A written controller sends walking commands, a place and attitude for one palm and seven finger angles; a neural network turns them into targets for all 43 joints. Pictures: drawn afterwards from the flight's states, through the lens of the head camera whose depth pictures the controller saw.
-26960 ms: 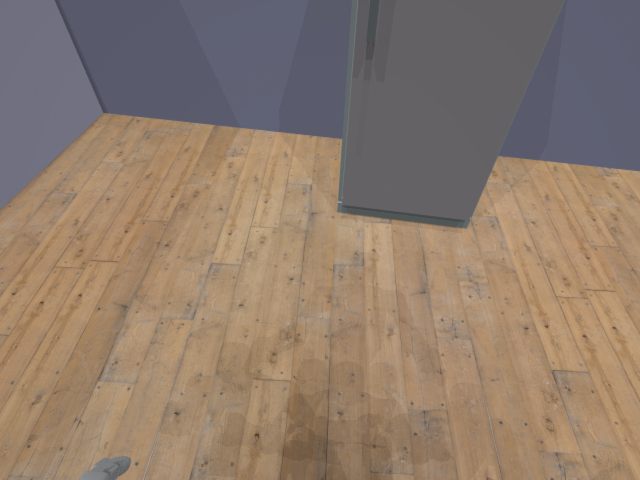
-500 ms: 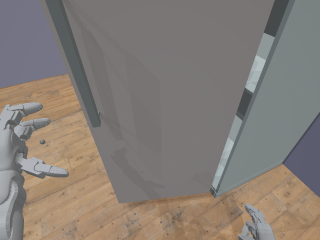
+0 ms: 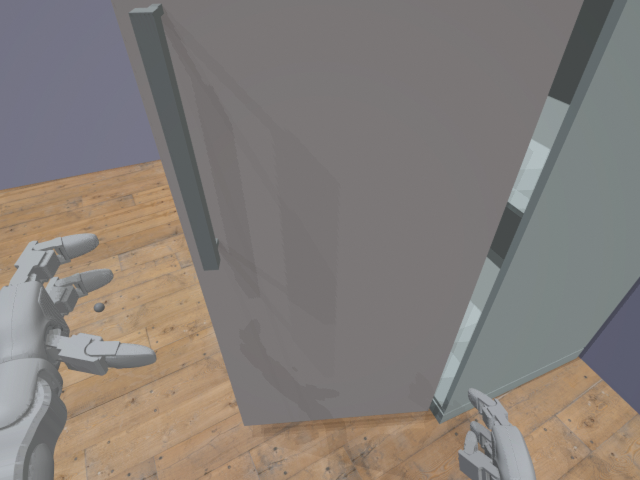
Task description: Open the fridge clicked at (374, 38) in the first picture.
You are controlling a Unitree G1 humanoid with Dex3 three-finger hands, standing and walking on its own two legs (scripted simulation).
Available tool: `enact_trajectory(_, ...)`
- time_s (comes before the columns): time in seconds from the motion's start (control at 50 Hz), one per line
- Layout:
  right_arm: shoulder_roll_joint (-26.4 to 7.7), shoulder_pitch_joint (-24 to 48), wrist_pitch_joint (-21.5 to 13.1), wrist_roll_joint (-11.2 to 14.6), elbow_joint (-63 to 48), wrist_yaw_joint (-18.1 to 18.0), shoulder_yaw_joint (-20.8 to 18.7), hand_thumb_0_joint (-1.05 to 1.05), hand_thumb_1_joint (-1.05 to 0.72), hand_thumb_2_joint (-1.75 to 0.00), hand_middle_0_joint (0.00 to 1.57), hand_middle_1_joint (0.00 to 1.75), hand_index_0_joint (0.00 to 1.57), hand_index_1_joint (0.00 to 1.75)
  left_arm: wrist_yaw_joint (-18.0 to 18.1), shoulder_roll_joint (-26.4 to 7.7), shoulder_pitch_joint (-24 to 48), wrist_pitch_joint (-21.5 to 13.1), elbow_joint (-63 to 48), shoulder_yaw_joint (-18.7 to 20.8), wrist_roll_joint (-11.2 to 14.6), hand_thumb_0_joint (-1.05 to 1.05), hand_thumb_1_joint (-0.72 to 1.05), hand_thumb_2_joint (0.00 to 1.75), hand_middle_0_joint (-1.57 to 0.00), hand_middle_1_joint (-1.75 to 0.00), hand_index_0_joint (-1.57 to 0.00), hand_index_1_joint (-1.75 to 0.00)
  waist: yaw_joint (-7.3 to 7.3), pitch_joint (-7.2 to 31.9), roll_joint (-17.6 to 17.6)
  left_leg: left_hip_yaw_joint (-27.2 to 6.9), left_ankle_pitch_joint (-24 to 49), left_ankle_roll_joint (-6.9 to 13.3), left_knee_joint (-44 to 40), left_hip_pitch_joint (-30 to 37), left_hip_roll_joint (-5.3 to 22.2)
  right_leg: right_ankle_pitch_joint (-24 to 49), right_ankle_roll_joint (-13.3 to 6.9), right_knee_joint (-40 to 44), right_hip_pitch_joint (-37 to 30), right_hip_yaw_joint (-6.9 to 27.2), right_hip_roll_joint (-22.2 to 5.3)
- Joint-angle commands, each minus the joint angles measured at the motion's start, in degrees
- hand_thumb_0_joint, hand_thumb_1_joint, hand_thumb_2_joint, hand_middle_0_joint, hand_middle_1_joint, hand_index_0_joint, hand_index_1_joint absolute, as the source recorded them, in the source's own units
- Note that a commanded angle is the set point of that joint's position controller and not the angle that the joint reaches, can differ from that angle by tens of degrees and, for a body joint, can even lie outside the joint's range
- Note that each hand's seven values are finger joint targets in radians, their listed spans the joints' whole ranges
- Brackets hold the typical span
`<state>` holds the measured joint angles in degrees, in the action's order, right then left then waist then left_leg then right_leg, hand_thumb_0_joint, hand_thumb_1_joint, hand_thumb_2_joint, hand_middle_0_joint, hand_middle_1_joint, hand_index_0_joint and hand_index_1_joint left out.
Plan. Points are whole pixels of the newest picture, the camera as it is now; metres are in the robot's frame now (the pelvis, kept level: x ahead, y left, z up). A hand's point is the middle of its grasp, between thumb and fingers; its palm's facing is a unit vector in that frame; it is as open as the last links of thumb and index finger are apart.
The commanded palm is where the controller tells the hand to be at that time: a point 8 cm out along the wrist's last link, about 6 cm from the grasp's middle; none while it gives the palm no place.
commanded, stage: draw the hand back to the body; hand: left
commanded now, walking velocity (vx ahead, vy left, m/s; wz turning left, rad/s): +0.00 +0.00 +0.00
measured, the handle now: (188, 159) +0.43 +0.26 +0.22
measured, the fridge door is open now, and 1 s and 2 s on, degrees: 72 72 72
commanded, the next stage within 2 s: step back with the hand held close in 1.04 s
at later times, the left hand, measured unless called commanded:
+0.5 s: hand (99, 324) +0.19 +0.26 +0.17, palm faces +0.44 -0.82 -0.37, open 10.4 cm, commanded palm +0.14 +0.30 +0.18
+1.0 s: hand (91, 326) +0.19 +0.27 +0.17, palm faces +0.47 -0.81 -0.36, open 7.5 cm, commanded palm +0.14 +0.30 +0.18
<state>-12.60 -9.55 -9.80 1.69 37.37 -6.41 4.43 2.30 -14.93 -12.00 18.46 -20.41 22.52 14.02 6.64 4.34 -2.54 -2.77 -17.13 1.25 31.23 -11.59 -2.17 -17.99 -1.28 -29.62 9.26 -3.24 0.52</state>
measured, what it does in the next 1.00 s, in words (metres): stands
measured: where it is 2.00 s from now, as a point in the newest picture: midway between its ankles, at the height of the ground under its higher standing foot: outside the picture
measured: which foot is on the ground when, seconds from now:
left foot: down 0.00-1.00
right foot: down 0.00-1.00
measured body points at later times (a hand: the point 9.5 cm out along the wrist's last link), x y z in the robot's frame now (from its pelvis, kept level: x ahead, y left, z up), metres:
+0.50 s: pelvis -0.01 +0.00 +0.01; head -0.04 -0.02 +0.46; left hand +0.16 +0.30 +0.19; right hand +0.16 -0.23 -0.08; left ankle +0.00 +0.11 -0.73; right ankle -0.02 -0.10 -0.73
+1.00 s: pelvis +0.00 +0.00 +0.01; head -0.03 -0.02 +0.46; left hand +0.16 +0.31 +0.19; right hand +0.19 -0.21 -0.07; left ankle +0.00 +0.11 -0.73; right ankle -0.02 -0.10 -0.73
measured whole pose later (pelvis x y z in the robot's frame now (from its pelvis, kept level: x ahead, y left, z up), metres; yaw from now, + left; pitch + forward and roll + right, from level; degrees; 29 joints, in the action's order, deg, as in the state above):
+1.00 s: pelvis +0.00 +0.00 +0.01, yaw -1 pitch -5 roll +0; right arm -12.3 -10.6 -7.7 -0.4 37.5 -5.0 2.0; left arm 5.9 -19.4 -24.4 -5.0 -20.3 19.3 4.2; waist 5.3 -0.5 -3.2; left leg -1.6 -13.9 1.3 24.5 -5.8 -1.8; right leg -14.5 -1.2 -23.3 4.1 -2.0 0.9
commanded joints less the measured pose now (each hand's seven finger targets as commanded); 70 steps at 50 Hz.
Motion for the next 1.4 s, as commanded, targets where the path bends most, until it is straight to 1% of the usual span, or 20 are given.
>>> enact_trajectory(0.0,-6.47,5.59,-3.82,-1.95,-9.43,1.18,-2.68,0.00,-0.90,-0.90,0.20,0.30,0.20,0.30,3.58,-15.02,3.60,-14.45,-10.69,1.13,-7.03,0.00,-0.26,0.34,-0.24,-0.98,-0.24,-0.98,-2.43,2.09,-0.44,-0.97,15.88,-0.29,-5.92,1.05,1.19,15.54,-0.48,4.18,0.12,1.14,-1.54)
enact_trajectory(0.08,-6.31,5.84,-2.94,-2.02,-9.65,1.41,-3.00,0.00,-0.90,-0.90,0.20,0.30,0.20,0.30,4.52,-15.92,3.79,-19.41,-11.44,1.48,-8.29,0.00,-0.12,0.41,-0.24,-0.89,-0.24,-0.89,-2.61,1.25,-1.46,0.04,13.42,0.09,-7.10,2.67,1.54,13.25,-0.19,5.77,-0.43,1.50,-1.45)
enact_trajectory(0.12,-6.65,6.02,-2.51,-1.85,-9.49,1.34,-3.37,0.00,-0.90,-0.90,0.20,0.30,0.20,0.30,4.75,-16.41,2.15,-20.82,-9.08,2.13,-8.50,0.00,-0.04,0.44,-0.23,-0.85,-0.23,-0.85,-2.43,-0.33,0.39,0.04,11.38,0.14,-7.95,2.04,1.86,10.69,-0.09,7.14,-0.32,1.45,-1.19)
enact_trajectory(0.16,-6.26,6.27,-2.10,-1.66,-9.56,1.04,-3.41,0.00,-0.90,-0.90,0.20,0.30,0.20,0.30,4.86,-15.99,2.39,-22.33,-8.69,1.84,-8.69,0.00,0.03,0.48,-0.23,-0.81,-0.23,-0.81,-2.67,-1.50,-1.22,0.29,8.59,0.33,-8.70,2.55,1.90,7.49,0.07,7.93,0.38,1.76,-1.44)
enact_trajectory(0.22,-6.61,6.53,-1.91,-1.72,-9.34,0.77,-3.82,0.00,-0.90,-0.90,0.20,0.30,0.20,0.30,5.03,-17.01,0.68,-24.08,-7.56,3.13,-8.86,0.00,0.14,0.53,-0.23,-0.75,-0.23,-0.75,-2.17,-1.52,-0.28,0.28,7.51,0.49,-9.32,2.58,1.94,6.03,0.10,9.13,-0.40,1.81,-1.35)
enact_trajectory(0.3,-6.22,6.67,-2.11,-1.86,-9.47,0.78,-4.13,0.00,-0.90,-0.90,0.20,0.30,0.20,0.30,5.08,-16.91,-1.23,-26.32,-10.57,3.27,-9.28,0.00,0.28,0.60,-0.22,-0.66,-0.22,-0.66,-1.93,1.20,-2.64,0.62,9.35,0.54,-9.72,4.07,1.85,8.04,0.06,8.68,-2.56,1.95,-1.69)
enact_trajectory(0.4,-6.12,6.52,-2.05,-1.93,-9.31,0.97,-4.62,0.00,-0.90,-0.90,0.20,0.30,0.20,0.30,4.83,-16.92,-5.58,-27.31,-10.58,4.09,-9.22,0.00,0.47,0.69,-0.22,-0.55,-0.22,-0.55,-1.87,-0.68,0.07,1.14,11.45,0.54,-9.76,3.55,2.06,10.39,0.34,9.37,-2.86,1.90,-1.63)
enact_trajectory(0.48,-5.98,6.52,-1.72,-1.78,-8.97,0.97,-4.77,0.00,-0.90,-0.90,0.20,0.30,0.20,0.30,4.54,-16.46,-6.63,-27.66,-9.23,4.23,-9.23,0.00,0.61,0.76,-0.21,-0.47,-0.21,-0.47,-2.04,-3.50,-0.28,1.30,9.81,0.50,-10.27,3.24,2.15,8.26,0.40,10.58,-1.52,2.14,-1.52)
enact_trajectory(0.58,-5.93,6.32,-1.71,-1.85,-9.22,1.03,-4.94,0.00,-0.90,-0.90,0.20,0.30,0.20,0.30,4.33,-15.87,-6.93,-28.17,-11.93,3.49,-9.43,0.00,0.79,0.85,-0.20,-0.36,-0.20,-0.36,-2.09,-1.68,-2.21,1.28,11.43,0.43,-10.31,4.90,2.15,10.03,0.29,10.13,-2.49,2.05,-1.49)
enact_trajectory(0.64,-5.88,6.38,-1.82,-1.96,-9.32,0.91,-4.99,0.00,-0.90,-0.90,0.20,0.30,0.20,0.30,4.35,-15.70,-8.13,-28.03,-12.28,3.42,-9.40,0.00,0.90,0.90,-0.20,-0.30,-0.20,-0.30,-2.11,-1.64,-0.71,1.35,12.14,0.54,-10.30,5.34,2.16,10.86,0.45,10.21,-2.61,1.93,-1.47)
enact_trajectory(0.82,-5.93,6.48,-1.41,-2.07,-9.01,0.81,-4.82,0.00,-0.90,-0.90,0.20,0.30,0.20,0.30,4.56,-16.19,-6.02,-27.36,-12.31,3.67,-9.92,0.00,0.90,0.90,-0.20,-0.30,-0.20,-0.30,-2.05,-2.26,-2.28,0.85,12.63,0.19,-10.82,5.74,2.18,11.08,0.15,10.38,-2.56,1.74,-1.14)
enact_trajectory(1.06,-5.59,6.44,-0.75,-2.31,-9.38,1.15,-4.64,0.00,-0.90,-0.90,0.20,0.30,0.20,0.30,4.54,-16.08,-7.05,-26.82,-12.76,3.88,-9.74,0.00,0.90,0.90,-0.20,-0.30,-0.20,-0.30,-1.82,-1.02,-0.28,0.68,15.54,0.04,-10.67,5.49,2.23,14.25,0.11,9.39,-4.40,1.49,-1.35)
enact_trajectory(1.12,-5.85,6.38,-0.74,-2.35,-9.37,1.21,-4.86,0.00,-0.90,-0.90,0.20,0.30,0.20,0.30,4.48,-16.47,-7.55,-26.60,-13.18,4.32,-9.84,0.00,0.90,0.90,-0.20,-0.30,-0.20,-0.30,-1.68,-0.25,-2.25,0.92,17.18,-0.14,-10.42,6.03,2.22,15.67,0.07,9.52,-4.76,1.54,-1.25)
enact_trajectory(1.14,-5.76,6.52,-0.61,-2.21,-9.05,1.17,-4.54,0.00,-0.90,-0.90,0.20,0.30,0.20,0.30,4.41,-15.15,-3.16,-26.44,-13.00,2.03,-9.93,0.00,0.90,0.90,-0.20,-0.30,-0.20,-0.30,-2.49,-1.07,-2.56,1.07,16.31,0.00,-10.52,6.07,2.07,15.08,0.20,9.62,-3.80,1.69,-1.41)
enact_trajectory(1.16,-7.52,6.57,0.82,-1.64,-11.50,1.39,-5.14,0.00,-0.90,-0.90,0.20,0.30,0.20,0.30,5.36,-22.86,3.08,-29.12,-16.78,9.70,-10.31,0.00,0.90,0.90,-0.20,-0.30,-0.20,-0.30,-4.35,-5.30,-1.02,-0.66,13.67,1.37,-8.17,1.19,3.63,15.83,0.64,12.64,0.99,5.31,-4.15)
enact_trajectory(1.18,-6.88,6.26,1.68,-2.01,-10.31,1.38,-5.21,0.00,-0.90,-0.90,0.20,0.30,0.20,0.30,4.91,-17.79,-3.31,-29.43,-11.49,6.04,-10.31,0.00,0.90,0.90,-0.20,-0.30,-0.20,-0.30,-4.77,-5.18,2.61,-1.54,13.34,1.33,-6.76,0.79,3.44,15.27,0.30,12.96,1.90,5.64,-5.45)
enact_trajectory(1.2,-7.00,6.10,2.28,-2.09,-10.66,1.64,-5.47,0.00,-0.90,-0.90,0.20,0.30,0.20,0.30,4.63,-16.16,-6.52,-29.33,-10.42,4.42,-10.63,0.00,0.90,0.90,-0.20,-0.30,-0.20,-0.30,-4.76,-4.82,4.69,-1.59,14.46,1.36,-5.76,1.17,3.45,15.82,0.22,13.16,2.70,6.20,-6.04)
enact_trajectory(1.28,-7.27,4.88,4.75,-2.08,-12.39,1.97,-6.27,0.00,-0.90,-0.90,0.20,0.30,0.20,0.30,4.89,-16.12,-14.22,-30.04,-13.48,5.09,-10.69,0.00,0.90,0.90,-0.20,-0.30,-0.20,-0.30,-5.15,3.02,0.36,-1.09,24.78,0.97,-4.88,2.13,4.27,24.53,0.46,8.43,-0.65,4.24,-6.44)
enact_trajectory(1.32,-7.39,5.12,5.53,-1.93,-13.31,1.83,-6.61,0.00,-0.90,-0.90,0.20,0.30,0.20,0.30,5.16,-17.50,-16.68,-30.33,-16.78,6.64,-10.49,0.00,0.90,0.90,-0.20,-0.30,-0.20,-0.30,-5.20,6.10,-1.67,-1.00,29.04,0.90,-4.95,2.95,4.70,27.23,0.79,6.68,-1.63,3.68,-5.75)
enact_trajectory(1.38,-7.34,4.49,6.66,-1.60,-14.76,1.74,-6.94,0.00,-0.90,-0.90,0.20,0.30,0.20,0.30,5.66,-19.18,-18.96,-30.71,-20.25,8.48,-10.19,0.00,0.90,0.90,-0.20,-0.30,-0.20,-0.30,-5.26,8.71,-0.85,-1.62,30.12,0.73,-5.04,0.59,5.32,28.33,0.99,4.28,-3.52,3.66,-5.20)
